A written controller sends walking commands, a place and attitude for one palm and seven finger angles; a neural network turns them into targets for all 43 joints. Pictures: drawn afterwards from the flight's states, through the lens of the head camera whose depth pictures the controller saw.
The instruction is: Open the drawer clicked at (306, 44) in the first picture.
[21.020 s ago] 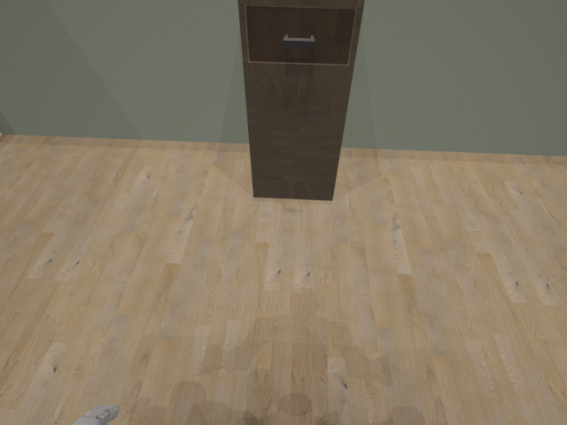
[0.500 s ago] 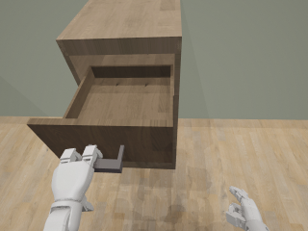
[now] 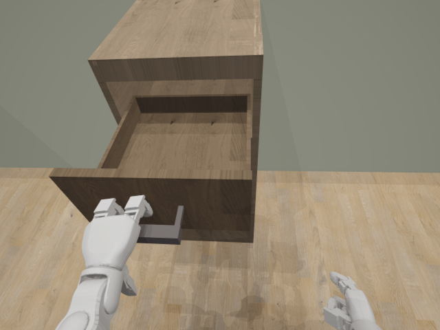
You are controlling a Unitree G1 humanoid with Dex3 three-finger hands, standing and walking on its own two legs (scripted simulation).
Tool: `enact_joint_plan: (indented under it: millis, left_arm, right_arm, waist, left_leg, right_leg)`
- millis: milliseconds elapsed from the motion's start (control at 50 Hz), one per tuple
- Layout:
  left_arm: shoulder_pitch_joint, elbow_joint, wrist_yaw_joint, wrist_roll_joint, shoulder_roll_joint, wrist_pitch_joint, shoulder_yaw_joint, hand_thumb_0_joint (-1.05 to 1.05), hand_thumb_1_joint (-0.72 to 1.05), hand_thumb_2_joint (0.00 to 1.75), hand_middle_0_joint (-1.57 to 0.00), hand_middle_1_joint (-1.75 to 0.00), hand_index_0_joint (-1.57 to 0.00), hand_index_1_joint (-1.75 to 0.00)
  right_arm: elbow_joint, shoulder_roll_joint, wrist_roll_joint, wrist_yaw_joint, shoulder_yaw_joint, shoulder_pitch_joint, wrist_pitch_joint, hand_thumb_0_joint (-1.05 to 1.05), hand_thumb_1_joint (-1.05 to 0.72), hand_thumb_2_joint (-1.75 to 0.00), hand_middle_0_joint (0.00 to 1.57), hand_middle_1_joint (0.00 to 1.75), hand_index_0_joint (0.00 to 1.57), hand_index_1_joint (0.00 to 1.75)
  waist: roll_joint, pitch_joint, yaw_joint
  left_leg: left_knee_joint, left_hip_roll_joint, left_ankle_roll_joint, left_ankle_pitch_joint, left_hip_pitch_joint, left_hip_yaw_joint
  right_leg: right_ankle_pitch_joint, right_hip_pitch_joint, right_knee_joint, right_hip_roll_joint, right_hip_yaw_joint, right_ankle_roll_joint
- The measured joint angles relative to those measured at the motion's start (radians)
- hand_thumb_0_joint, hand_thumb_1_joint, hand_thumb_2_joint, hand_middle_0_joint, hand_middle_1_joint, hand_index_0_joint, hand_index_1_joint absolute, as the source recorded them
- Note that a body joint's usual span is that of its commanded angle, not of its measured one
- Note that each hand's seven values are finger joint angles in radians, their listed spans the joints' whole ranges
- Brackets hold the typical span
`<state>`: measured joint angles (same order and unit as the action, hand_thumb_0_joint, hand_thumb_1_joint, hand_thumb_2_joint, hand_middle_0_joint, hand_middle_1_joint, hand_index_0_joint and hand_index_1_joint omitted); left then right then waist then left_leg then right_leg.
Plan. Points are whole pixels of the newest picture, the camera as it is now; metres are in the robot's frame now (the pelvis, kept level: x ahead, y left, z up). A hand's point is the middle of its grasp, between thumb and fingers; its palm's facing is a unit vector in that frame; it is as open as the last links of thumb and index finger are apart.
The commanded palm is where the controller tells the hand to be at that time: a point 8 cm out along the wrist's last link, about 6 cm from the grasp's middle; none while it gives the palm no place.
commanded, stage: lift the hand off the handle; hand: left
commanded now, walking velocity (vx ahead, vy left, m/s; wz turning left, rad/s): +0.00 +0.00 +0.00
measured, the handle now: (155, 222) +0.29 +0.17 +0.04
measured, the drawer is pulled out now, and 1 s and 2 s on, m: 0.30 0.30 0.30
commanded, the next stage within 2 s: draw the hand back to the body in 1.14 s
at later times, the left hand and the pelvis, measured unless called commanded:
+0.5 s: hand (115, 224) +0.25 +0.21 +0.10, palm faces +0.11 -0.13 -0.99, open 13.5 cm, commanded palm +0.22 +0.20 +0.16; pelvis +0.01 +0.00 +0.02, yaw +0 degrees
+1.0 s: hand (110, 189) +0.26 +0.19 +0.18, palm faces +0.18 -0.10 -0.98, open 13.9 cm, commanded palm +0.22 +0.19 +0.23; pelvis +0.00 -0.01 +0.02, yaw +0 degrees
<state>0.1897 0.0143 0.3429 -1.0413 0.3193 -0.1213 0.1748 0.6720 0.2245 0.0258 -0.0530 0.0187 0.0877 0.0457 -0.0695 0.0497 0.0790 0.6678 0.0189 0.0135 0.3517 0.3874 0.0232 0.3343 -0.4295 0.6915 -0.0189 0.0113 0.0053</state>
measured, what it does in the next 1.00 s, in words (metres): stands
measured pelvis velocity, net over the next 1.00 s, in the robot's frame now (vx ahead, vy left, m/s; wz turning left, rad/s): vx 0.00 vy -0.01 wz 0.00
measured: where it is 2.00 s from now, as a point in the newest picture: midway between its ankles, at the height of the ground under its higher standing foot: outside the picture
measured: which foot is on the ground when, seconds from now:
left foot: down 0.00-1.00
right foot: down 0.00-1.00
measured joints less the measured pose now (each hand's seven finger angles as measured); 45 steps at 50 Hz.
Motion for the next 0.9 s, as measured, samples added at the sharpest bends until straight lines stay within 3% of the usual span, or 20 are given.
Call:
enact_joint_plan:
  millis: [140, 500, 620, 780, 900]
  left_arm:
    - [0.008, -0.074, -0.032, 0.013, 0.006, -0.024, 0.019, -0.01, -0.49, 0.3, -0.32, -1.2, -0.38, -1.23]
    - [0.006, -0.261, -0.187, 0.059, 0.047, -0.1, 0.029, -0.01, -0.49, 0.3, -0.32, -1.2, -0.37, -1.23]
    - [-0.013, -0.31, -0.231, 0.068, 0.069, -0.094, 0.031, -0.01, -0.49, 0.3, -0.33, -1.2, -0.37, -1.23]
    - [-0.074, -0.356, -0.261, 0.082, 0.086, -0.106, 0.019, -0.01, -0.49, 0.3, -0.33, -1.2, -0.33, -1.21]
    - [-0.131, -0.337, -0.322, 0.118, 0.119, -0.145, -0.008, -0.01, -0.49, 0.3, -0.32, -1.2, -0.32, -1.2]
  right_arm:
    - [-0.002, 0.009, -0.006, 0.007, -0.003, -0.001, 0.007, 0.01, -0.9, -0.9, 0.2, 0.3, 0.2, 0.3]
    - [-0.014, 0.006, -0.021, 0.037, -0.039, -0.062, 0.05, 0.01, -0.9, -0.9, 0.2, 0.3, 0.2, 0.3]
    - [-0.017, 0.006, -0.02, 0.043, -0.047, -0.072, 0.057, 0.01, -0.9, -0.9, 0.2, 0.3, 0.2, 0.3]
    - [-0.003, 0.011, -0.029, 0.057, -0.057, -0.085, 0.074, 0.01, -0.9, -0.9, 0.2, 0.3, 0.2, 0.3]
    - [-0.004, 0.017, -0.041, 0.062, -0.067, -0.093, 0.088, 0.01, -0.9, -0.9, 0.2, 0.3, 0.2, 0.3]
  waist:
    - [-0.013, -0.007, 0.009]
    - [-0.038, -0.035, 0.04]
    - [-0.044, -0.041, 0.048]
    - [-0.061, -0.046, 0.047]
    - [-0.071, -0.053, 0.035]
  left_leg:
    - [-0.04, -0.008, -0.007, -0.011, -0.05, 0.004]
    - [-0.164, -0.011, -0.007, -0.058, -0.185, -0.004]
    - [-0.191, -0.008, -0.003, -0.072, -0.211, -0.011]
    - [-0.229, -0.005, 0.002, -0.093, -0.247, -0.013]
    - [-0.254, -0.001, 0.006, -0.11, -0.263, -0.009]
  right_leg:
    - [-0.01, 0.05, -0.038, -0.007, -0.003, -0.007]
    - [-0.051, 0.186, -0.158, -0.008, 0.007, -0.009]
    - [-0.062, 0.214, -0.184, -0.005, 0.014, -0.005]
    - [-0.079, 0.248, -0.216, -0.001, 0.017, -0.001]
    - [-0.091, 0.257, -0.229, 0.003, 0.012, 0.003]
